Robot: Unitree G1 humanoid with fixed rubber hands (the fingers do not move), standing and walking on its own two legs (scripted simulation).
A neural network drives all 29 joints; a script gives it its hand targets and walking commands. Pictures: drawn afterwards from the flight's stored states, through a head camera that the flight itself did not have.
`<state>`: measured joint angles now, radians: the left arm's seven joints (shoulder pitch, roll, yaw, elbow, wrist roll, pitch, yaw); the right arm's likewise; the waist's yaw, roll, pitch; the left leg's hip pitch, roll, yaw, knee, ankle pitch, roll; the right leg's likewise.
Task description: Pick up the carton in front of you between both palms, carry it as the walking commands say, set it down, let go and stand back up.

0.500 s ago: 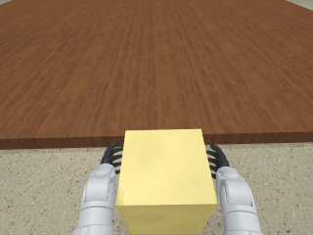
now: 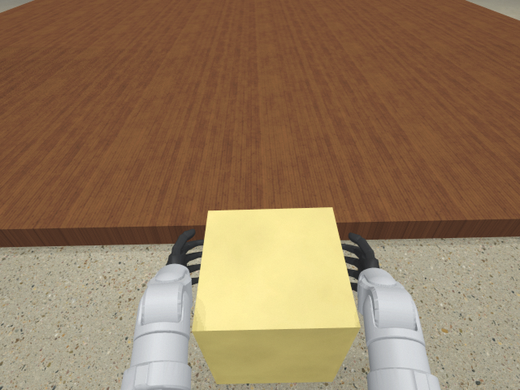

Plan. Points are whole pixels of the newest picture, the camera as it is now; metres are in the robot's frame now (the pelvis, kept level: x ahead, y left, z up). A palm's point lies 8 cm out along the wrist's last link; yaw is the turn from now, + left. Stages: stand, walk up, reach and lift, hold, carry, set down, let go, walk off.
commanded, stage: hold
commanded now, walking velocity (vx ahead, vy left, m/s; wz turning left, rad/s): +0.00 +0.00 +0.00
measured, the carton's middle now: (272, 299) +0.30 +0.00 -0.02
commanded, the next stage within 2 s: carry in 0.42 s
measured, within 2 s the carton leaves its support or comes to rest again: neither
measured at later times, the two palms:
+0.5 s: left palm (178, 270) +0.30 +0.15 +0.05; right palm (366, 274) +0.30 -0.15 +0.05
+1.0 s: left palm (185, 197) +0.45 +0.17 +0.08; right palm (342, 194) +0.46 -0.13 +0.08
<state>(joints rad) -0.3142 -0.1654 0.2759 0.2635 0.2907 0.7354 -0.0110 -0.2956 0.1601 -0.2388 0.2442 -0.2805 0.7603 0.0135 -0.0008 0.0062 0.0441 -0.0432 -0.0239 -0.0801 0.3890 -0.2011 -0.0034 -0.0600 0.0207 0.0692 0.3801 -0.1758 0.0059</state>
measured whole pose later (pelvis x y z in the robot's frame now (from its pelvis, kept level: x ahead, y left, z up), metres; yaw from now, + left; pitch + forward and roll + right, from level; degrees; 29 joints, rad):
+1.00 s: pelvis +0.19 +0.00 +0.00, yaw +4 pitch +5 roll -1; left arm -0.14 -0.13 0.08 -0.31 0.11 1.19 0.09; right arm -0.11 0.13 -0.12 -0.35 -0.09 1.22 -0.09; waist 0.00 0.01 -0.15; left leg -0.43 0.06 0.08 1.00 -0.44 0.01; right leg -0.27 -0.02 -0.22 0.43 -0.26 -0.05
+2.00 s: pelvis +0.80 +0.04 -0.01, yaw +3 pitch +7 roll +1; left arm -0.81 0.00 0.27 0.02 0.04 1.25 0.14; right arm -0.81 0.01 -0.26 -0.01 -0.07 1.29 -0.14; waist 0.06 0.00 0.11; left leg -0.74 0.04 0.04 1.18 -0.37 0.06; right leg -0.35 0.01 -0.17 0.51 -0.28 -0.11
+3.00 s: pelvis +1.53 +0.22 +0.13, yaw +18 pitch +5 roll +0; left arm -0.91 0.05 0.24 0.21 0.03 1.37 0.16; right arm -0.91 -0.02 -0.31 0.20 -0.09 1.39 -0.12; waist 0.12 -0.04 -0.08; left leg -0.55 -0.04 0.00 1.02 -0.41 0.03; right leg -0.31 0.01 -0.12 0.42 -0.21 -0.06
